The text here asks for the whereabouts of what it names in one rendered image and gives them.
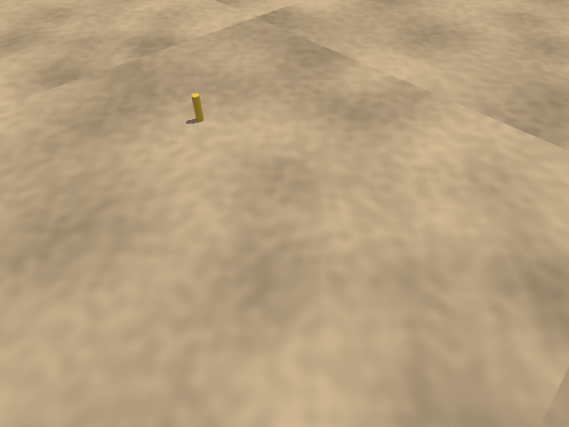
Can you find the can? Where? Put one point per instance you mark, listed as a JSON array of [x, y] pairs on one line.
[[197, 107]]

